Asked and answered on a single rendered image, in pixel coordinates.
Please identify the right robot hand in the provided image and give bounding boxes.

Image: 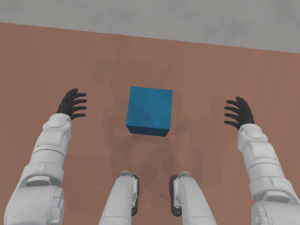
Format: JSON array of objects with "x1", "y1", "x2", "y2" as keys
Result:
[{"x1": 224, "y1": 97, "x2": 255, "y2": 131}]

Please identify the robot left thigh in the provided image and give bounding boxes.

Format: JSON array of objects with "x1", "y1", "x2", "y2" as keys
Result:
[{"x1": 98, "y1": 175, "x2": 138, "y2": 225}]

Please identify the right robot upper arm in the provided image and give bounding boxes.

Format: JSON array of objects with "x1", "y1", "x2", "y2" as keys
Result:
[{"x1": 251, "y1": 201, "x2": 300, "y2": 225}]

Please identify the robot thigh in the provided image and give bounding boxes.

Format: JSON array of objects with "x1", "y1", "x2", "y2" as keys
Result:
[
  {"x1": 98, "y1": 175, "x2": 138, "y2": 225},
  {"x1": 173, "y1": 176, "x2": 217, "y2": 225}
]

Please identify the left robot upper arm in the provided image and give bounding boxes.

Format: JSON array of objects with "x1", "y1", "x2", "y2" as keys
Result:
[{"x1": 7, "y1": 185, "x2": 65, "y2": 225}]

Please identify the right robot forearm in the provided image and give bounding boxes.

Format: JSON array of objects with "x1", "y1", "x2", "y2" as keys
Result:
[{"x1": 237, "y1": 123, "x2": 300, "y2": 205}]

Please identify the left robot forearm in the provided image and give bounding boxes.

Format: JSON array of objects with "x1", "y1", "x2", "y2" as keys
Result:
[{"x1": 4, "y1": 113, "x2": 72, "y2": 225}]

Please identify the left robot hand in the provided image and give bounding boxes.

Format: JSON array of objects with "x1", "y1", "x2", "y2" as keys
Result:
[{"x1": 57, "y1": 88, "x2": 87, "y2": 121}]

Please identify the robot right thigh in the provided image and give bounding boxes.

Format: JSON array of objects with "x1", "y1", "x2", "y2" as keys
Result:
[{"x1": 173, "y1": 176, "x2": 217, "y2": 225}]

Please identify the carton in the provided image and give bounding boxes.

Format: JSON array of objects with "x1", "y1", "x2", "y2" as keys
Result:
[{"x1": 126, "y1": 86, "x2": 173, "y2": 137}]

